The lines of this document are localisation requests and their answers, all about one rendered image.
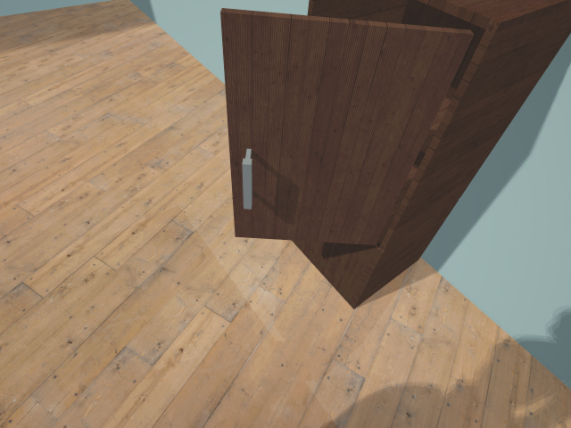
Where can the handle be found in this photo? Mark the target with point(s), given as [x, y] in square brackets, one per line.
[247, 180]

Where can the cupboard door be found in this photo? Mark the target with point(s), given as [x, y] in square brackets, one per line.
[335, 112]

